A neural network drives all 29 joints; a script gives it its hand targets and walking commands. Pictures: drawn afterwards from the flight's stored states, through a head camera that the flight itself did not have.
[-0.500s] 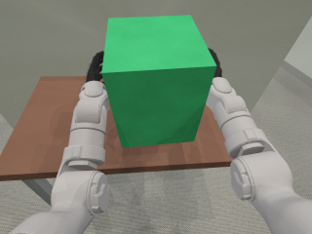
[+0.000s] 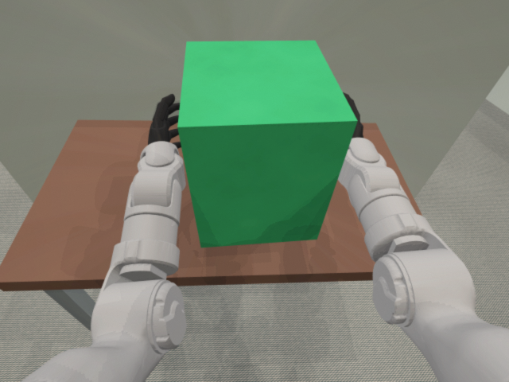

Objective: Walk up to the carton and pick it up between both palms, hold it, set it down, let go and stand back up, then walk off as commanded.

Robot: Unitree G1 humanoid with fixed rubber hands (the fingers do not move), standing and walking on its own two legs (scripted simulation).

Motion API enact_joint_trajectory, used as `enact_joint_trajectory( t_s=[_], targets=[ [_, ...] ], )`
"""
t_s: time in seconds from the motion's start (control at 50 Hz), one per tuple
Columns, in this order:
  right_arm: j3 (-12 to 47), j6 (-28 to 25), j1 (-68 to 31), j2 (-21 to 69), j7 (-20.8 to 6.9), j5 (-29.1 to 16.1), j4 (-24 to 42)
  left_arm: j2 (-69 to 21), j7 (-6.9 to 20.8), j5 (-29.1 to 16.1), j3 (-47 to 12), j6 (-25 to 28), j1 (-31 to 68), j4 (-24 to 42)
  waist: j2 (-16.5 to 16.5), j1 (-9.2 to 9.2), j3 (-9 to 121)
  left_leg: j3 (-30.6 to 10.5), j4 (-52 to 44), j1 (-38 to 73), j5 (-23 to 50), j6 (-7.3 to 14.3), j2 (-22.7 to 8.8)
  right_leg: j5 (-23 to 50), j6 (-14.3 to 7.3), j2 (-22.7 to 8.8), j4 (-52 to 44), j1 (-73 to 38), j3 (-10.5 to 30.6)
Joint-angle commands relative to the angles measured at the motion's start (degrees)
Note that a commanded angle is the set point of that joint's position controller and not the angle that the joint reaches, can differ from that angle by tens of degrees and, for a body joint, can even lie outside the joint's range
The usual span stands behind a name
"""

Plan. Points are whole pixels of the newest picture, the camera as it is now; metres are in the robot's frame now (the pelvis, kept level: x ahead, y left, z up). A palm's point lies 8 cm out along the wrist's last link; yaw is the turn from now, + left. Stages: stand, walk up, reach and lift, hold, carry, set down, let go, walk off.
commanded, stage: set down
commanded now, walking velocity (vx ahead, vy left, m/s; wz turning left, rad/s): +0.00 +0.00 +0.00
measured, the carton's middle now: (256, 147) +0.43 +0.03 +0.14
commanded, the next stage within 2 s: none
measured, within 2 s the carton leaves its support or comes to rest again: neither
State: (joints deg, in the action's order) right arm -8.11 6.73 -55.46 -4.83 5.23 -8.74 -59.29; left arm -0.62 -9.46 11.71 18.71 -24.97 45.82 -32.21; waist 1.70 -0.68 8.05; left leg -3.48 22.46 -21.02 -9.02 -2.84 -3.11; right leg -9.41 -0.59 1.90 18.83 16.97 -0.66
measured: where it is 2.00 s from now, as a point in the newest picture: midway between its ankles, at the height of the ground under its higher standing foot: outside the picture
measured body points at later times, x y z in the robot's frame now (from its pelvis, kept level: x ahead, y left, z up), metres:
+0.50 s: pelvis +0.01 -0.01 +0.00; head +0.04 +0.01 +0.45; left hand +0.43 +0.18 +0.12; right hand +0.47 -0.11 +0.13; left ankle +0.02 +0.15 -0.74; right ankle -0.01 -0.11 -0.74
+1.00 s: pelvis +0.01 -0.01 +0.00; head +0.06 +0.01 +0.45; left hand +0.43 +0.18 +0.10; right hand +0.48 -0.11 +0.11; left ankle +0.02 +0.15 -0.74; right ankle -0.01 -0.11 -0.74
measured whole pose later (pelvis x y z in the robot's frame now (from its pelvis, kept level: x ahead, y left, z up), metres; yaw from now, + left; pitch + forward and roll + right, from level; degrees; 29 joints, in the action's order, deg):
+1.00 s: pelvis +0.01 -0.01 +0.00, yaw +0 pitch +9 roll -1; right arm -24.0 -0.7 -55.4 -1.9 -1.1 8.6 -63.7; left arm -5.0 -9.0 13.5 25.8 -15.8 44.4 -36.5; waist 1.7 -3.9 4.5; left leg -3.3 22.4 -21.0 -10.2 -3.6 -4.1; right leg -10.5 -1.4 2.8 18.8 17.0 -0.7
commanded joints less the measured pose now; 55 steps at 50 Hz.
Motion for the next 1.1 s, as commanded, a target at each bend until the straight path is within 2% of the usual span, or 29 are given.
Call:
enact_joint_trajectory(
  t_s=[0.0, 0.06, 0.1, 0.12, 0.18, 0.24, 0.26, 0.32, 0.34, 0.42, 0.44, 0.48, 0.52, 0.54, 0.56, 0.6, 0.62, 0.68, 0.74, 0.8, 0.82, 0.84, 0.86, 0.9, 0.92, 0.96, 1.02, 1.06, 1.08],
  targets=[
    [11.6, -6.5, -49.8, 28.3, -10.2, 1.6, 17.8, -38.9, 5.0, -1.5, -17.0, 7.0, 41.9, 6.0, -8.9, -8.17, 40.3, 3.5, 4.3, 32.5, 34.5, -3.3, 1.7, 11.1, -0.2, 4.1, -2.6, -4.9, -5.7],
    [11.4, -5.9, -46.5, 26.7, -10.8, 1.9, 14.5, -37.1, 4.8, -0.1, -14.9, 6.8, 39.2, 4.9, -8.1, -9.15, 37.3, 3.9, 4.8, 33.0, 38.2, -3.7, 1.6, 13.6, -0.4, 4.3, -2.3, -5.5, -5.7],
    [10.4, -5.4, -44.8, 26.4, -11.1, 1.7, 11.0, -36.4, 5.1, 2.1, -13.7, 6.8, 39.9, 4.8, -9.1, -9.21, 34.1, 4.1, 3.8, 31.6, 33.1, -3.3, 1.9, 9.7, -0.3, 4.1, -2.7, -5.1, -5.4],
    [8.7, -5.7, -45.0, 25.0, -11.2, 3.4, 11.6, -36.0, 5.2, 2.0, -13.1, 6.4, 37.9, 0.1, -7.9, -8.20, 31.3, 4.1, 2.5, 29.4, 29.7, -2.9, 2.1, 9.8, -0.5, 3.6, -3.3, -5.8, -5.4],
    [9.1, -6.0, -45.4, 25.6, -10.9, 3.7, 12.7, -35.8, 5.9, 2.8, -12.0, 6.3, 36.2, 1.0, -7.2, -8.92, 31.1, 4.9, 3.2, 28.5, 31.1, -2.5, 2.3, 11.3, -0.5, 3.5, -2.6, -6.3, -4.8],
    [6.5, -6.6, -44.9, 26.6, -11.3, 5.1, 12.3, -36.0, 6.2, 3.3, -12.6, 7.0, 36.5, 0.7, -6.8, -7.74, 31.1, 4.8, 1.7, 28.0, 29.3, -2.5, 2.0, 12.2, 0.2, 3.4, -2.1, -6.0, -5.5],
    [6.0, -6.1, -43.8, 26.3, -11.4, 6.0, 9.9, -34.7, 6.6, 3.6, -10.2, 7.4, 38.2, -0.5, -5.7, -9.35, 28.9, 5.4, 1.1, 25.5, 26.0, -2.0, 1.9, 9.6, 0.5, 2.9, -2.1, -6.1, -5.4],
    [5.1, -7.8, -45.9, 26.1, -12.2, 7.1, 11.6, -36.7, 5.7, 3.3, -12.6, 7.8, 37.6, 0.6, -8.7, -9.18, 34.1, 5.4, 2.5, 26.5, 30.7, -3.0, 1.6, 10.2, -0.9, 3.5, -1.5, -3.9, -5.8],
    [4.0, -7.4, -42.8, 25.3, -12.6, 7.9, 7.8, -34.9, 5.4, 3.7, -10.5, 8.6, 40.0, 1.2, -8.5, -8.66, 33.3, 5.5, 2.5, 26.7, 30.7, -2.9, 1.7, 10.2, -0.6, 3.2, -1.9, -3.8, -5.3],
    [3.7, -9.3, -44.8, 27.2, -12.8, 10.2, 10.9, -36.4, 4.9, 2.9, -12.3, 9.8, 40.0, 0.9, -7.1, -8.70, 38.9, 5.5, 5.0, 29.4, 39.1, -3.7, 0.9, 13.9, -0.7, 3.9, -1.6, -1.9, -6.5],
    [1.9, -9.7, -43.9, 26.1, -13.0, 10.4, 9.2, -35.9, 4.3, 3.8, -12.0, 10.5, 41.3, 1.1, -9.8, -8.88, 41.3, 6.1, 5.1, 29.2, 37.3, -4.3, 1.1, 12.6, -1.0, 3.7, -1.9, -0.4, -6.2],
    [2.2, -10.4, -43.7, 26.5, -13.5, 12.0, 9.3, -36.7, 3.8, 2.8, -13.6, 11.0, 40.9, 1.8, -10.2, -9.52, 40.8, 5.8, 5.2, 28.9, 37.7, -4.2, 1.1, 11.7, -1.3, 3.4, -2.3, 0.1, -6.4],
    [1.4, -10.9, -44.5, 26.4, -13.2, 13.0, 11.6, -36.1, 4.1, 3.2, -11.6, 10.8, 38.9, -1.5, -6.5, -9.06, 39.1, 5.7, 4.7, 27.8, 36.5, -3.7, 0.9, 13.6, -0.9, 3.5, -1.9, -1.4, -6.5],
    [2.1, -10.5, -44.4, 25.8, -13.7, 11.8, 10.8, -35.3, 4.1, 3.8, -10.9, 11.0, 35.6, -3.0, -7.3, -10.28, 36.5, 6.3, 3.8, 26.9, 35.1, -3.1, 0.7, 13.8, -0.9, 3.3, -1.8, -1.5, -6.1],
    [0.4, -11.1, -44.2, 26.1, -13.6, 12.4, 9.7, -35.1, 4.1, 3.8, -11.4, 11.6, 38.9, -0.3, -8.3, -9.19, 40.7, 6.3, 4.8, 26.7, 36.2, -3.7, 1.0, 14.8, -1.0, 3.3, -1.4, -1.7, -6.1],
    [0.8, -10.8, -41.4, 26.0, -13.9, 13.6, 7.0, -34.6, 4.2, 5.5, -9.9, 11.2, 38.1, 0.0, -8.9, -9.91, 38.1, 6.5, 5.3, 28.7, 40.6, -4.2, 0.8, 14.7, -1.2, 3.1, -2.1, 0.1, -6.6],
    [-0.1, -10.1, -39.6, 24.9, -14.5, 14.8, 3.7, -33.9, 4.5, 6.0, -7.9, 11.3, 38.4, -1.7, -7.4, -9.92, 32.9, 6.7, 3.8, 25.8, 36.5, -3.2, 0.8, 11.0, -0.8, 2.7, -2.2, -0.5, -6.6],
    [-3.1, -10.3, -41.2, 24.9, -14.4, 15.5, 7.4, -33.2, 5.3, 6.3, -5.6, 10.5, 36.0, -5.3, -5.3, -9.74, 31.8, 8.1, 1.7, 22.5, 28.5, -2.0, 1.4, 12.4, -0.2, 1.9, -1.7, -3.0, -5.7],
    [-5.6, -9.9, -40.3, 24.7, -15.0, 17.4, 3.9, -30.4, 5.5, 8.2, -3.3, 10.6, 36.9, -4.9, -5.7, -10.24, 28.2, 8.4, 0.8, 21.8, 26.5, -1.6, 1.4, 9.8, 0.3, 1.8, -1.7, -2.1, -5.8],
    [-3.5, -10.9, -40.7, 26.8, -15.5, 17.9, 5.6, -32.5, 5.1, 7.4, -5.7, 11.8, 37.7, -0.6, -6.9, -11.06, 34.2, 8.4, 1.9, 21.7, 31.2, -2.1, 1.9, 15.7, 0.6, 1.6, 0.3, -3.5, -5.9],
    [-4.9, -11.6, -41.0, 26.4, -15.6, 19.0, 6.3, -32.5, 4.8, 7.5, -5.8, 12.7, 38.9, -0.7, -6.6, -10.15, 36.6, 8.4, 2.3, 23.0, 32.3, -2.3, 1.7, 15.3, 0.1, 2.1, 0.2, -3.3, -5.9],
    [-4.4, -11.5, -40.1, 27.1, -15.9, 19.5, 5.6, -31.5, 4.7, 9.0, -3.3, 12.9, 37.9, -2.5, -5.5, -11.53, 34.0, 9.0, 1.8, 21.6, 31.1, -1.8, 1.9, 14.5, 0.4, 2.0, 0.0, -4.4, -5.6],
    [-6.2, -11.7, -40.2, 24.9, -16.1, 19.6, 4.4, -31.5, 4.4, 7.7, -4.8, 13.4, 39.5, -0.8, -7.2, -9.82, 35.8, 8.9, 1.8, 21.5, 31.7, -2.2, 1.4, 15.5, 0.2, 2.1, 0.3, -3.1, -5.8],
    [-8.4, -12.8, -41.0, 24.0, -16.1, 21.6, 5.2, -33.1, 4.1, 7.8, -4.9, 13.7, 38.4, -2.8, -7.4, -10.02, 38.1, 8.4, 2.5, 23.7, 33.7, -2.6, 1.0, 12.0, -0.5, 2.3, -0.5, 0.5, -6.9],
    [-7.0, -13.1, -40.9, 24.8, -16.0, 21.5, 4.3, -33.6, 4.0, 7.5, -5.9, 14.3, 36.1, -2.1, -6.5, -10.27, 39.3, 8.1, 3.8, 24.5, 39.2, -2.7, 0.9, 16.3, -0.2, 2.5, 0.1, -1.0, -6.6],
    [-7.6, -13.6, -38.8, 25.8, -16.3, 22.2, 4.0, -33.5, 4.1, 9.6, -5.0, 14.5, 35.8, -2.8, -8.1, -10.53, 37.7, 8.6, 3.8, 25.8, 39.7, -3.2, 1.0, 12.7, -0.4, 2.4, -1.6, 1.2, -7.0],
    [-8.7, -13.5, -38.6, 25.3, -16.1, 23.5, 1.3, -33.8, 3.5, 8.0, -4.1, 15.0, 35.6, -3.0, -4.9, -10.35, 35.1, 8.7, 3.2, 23.3, 37.5, -2.2, 0.7, 13.6, -0.7, 2.4, -1.0, 0.3, -7.3],
    [-9.9, -13.3, -37.1, 26.2, -15.9, 23.7, 0.7, -32.3, 4.1, 9.2, -3.7, 15.2, 35.5, -2.5, -6.8, -9.40, 35.9, 8.9, 3.4, 23.2, 37.0, -2.1, 0.9, 14.7, -0.2, 1.7, -1.2, -0.4, -5.9],
    [-8.5, -13.2, -37.3, 26.4, -15.9, 23.4, 1.7, -32.6, 4.3, 9.4, -3.2, 14.8, 33.5, -4.5, -6.9, -10.41, 32.9, 9.0, 2.9, 22.1, 36.5, -1.9, 1.0, 16.3, -0.4, 1.7, -0.7, -1.2, -6.4]
  ],
)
